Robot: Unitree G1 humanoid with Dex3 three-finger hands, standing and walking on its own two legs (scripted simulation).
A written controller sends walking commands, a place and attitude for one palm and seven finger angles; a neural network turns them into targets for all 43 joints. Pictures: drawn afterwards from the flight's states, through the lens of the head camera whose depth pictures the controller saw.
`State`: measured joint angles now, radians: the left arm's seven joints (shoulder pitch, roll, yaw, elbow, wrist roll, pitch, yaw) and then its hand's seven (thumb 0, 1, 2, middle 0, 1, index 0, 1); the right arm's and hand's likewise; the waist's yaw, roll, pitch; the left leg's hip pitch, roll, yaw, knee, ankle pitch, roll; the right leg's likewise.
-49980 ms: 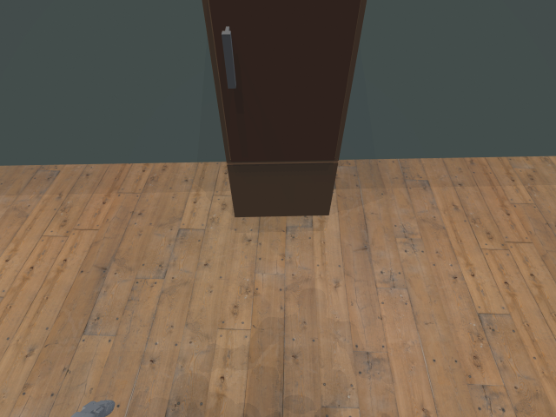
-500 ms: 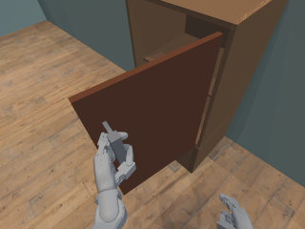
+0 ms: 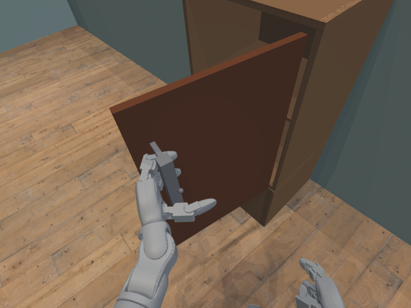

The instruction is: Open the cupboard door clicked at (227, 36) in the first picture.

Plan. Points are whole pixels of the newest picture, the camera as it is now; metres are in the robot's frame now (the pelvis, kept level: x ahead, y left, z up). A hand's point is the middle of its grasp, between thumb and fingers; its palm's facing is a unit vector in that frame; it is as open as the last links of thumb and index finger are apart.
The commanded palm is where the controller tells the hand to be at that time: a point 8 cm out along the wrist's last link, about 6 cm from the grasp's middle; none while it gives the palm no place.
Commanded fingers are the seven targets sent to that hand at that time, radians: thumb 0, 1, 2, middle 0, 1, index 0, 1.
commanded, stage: open thumb and fingers to let go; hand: left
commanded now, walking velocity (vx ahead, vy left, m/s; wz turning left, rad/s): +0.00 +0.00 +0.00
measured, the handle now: (166, 176) +0.36 +0.10 +0.06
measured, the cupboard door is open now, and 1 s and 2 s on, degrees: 79 80 80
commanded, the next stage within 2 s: slide the hand sideways off the handle in 0.32 s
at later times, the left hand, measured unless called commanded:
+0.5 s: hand (177, 193) +0.31 +0.07 +0.07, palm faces +0.13 -0.99 -0.05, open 14.9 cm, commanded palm +0.28 +0.12 +0.06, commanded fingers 0.00 -0.50 0.30 -0.15 -0.30 -0.15 -0.30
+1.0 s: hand (168, 215) +0.27 +0.09 +0.06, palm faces -0.20 -0.98 -0.03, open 16.1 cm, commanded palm +0.25 +0.16 +0.06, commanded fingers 0.00 -0.50 0.30 -0.15 -0.30 -0.15 -0.30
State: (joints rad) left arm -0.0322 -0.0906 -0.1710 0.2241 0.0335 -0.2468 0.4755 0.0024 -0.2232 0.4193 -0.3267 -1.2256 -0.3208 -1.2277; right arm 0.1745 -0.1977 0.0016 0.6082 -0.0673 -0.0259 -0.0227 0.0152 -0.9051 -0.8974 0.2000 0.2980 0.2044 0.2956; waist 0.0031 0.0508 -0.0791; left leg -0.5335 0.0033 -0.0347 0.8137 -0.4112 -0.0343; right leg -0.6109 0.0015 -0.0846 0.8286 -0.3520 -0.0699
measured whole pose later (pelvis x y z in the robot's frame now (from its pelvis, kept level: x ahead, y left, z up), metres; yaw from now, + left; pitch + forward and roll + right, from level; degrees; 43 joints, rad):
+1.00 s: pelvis +0.02 +0.03 -0.01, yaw -2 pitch +8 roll +1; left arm 0.20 0.09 -0.20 -0.07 -0.06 -0.21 -0.02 -0.01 -0.50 0.30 -0.19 -0.33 -0.19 -0.32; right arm 0.23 -0.21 0.04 0.47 -0.01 -0.07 -0.01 0.02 -0.90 -0.90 0.20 0.30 0.21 0.30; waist 0.00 0.04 -0.06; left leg -0.55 -0.01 0.01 0.88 -0.47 0.01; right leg -0.64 -0.01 -0.04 0.88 -0.39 -0.03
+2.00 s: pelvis +0.02 +0.04 -0.01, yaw -1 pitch +7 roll -1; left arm 0.47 0.23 0.09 -0.29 -0.25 -0.19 -0.24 -0.01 -0.50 0.30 -0.15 -0.30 -0.16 -0.30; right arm 0.26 -0.22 0.05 0.47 0.03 -0.18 -0.06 0.02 -0.90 -0.90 0.20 0.30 0.21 0.30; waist 0.02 0.06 -0.09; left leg -0.55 0.00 -0.02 0.93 -0.51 0.01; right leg -0.61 0.00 -0.07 0.89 -0.40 -0.02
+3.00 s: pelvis +0.04 +0.04 +0.04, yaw -3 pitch -4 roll -1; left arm 0.46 0.34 0.34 -0.40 -0.04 -0.09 0.11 0.01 0.72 0.83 -0.20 -0.30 -0.21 -0.31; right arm 0.18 -0.23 0.02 0.64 -0.01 -0.12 -0.07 0.02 -0.90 -0.90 0.20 0.30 0.21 0.30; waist 0.08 0.07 0.03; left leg -0.04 0.00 0.02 0.41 -0.31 0.02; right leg -0.11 0.02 -0.03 0.38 -0.21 -0.01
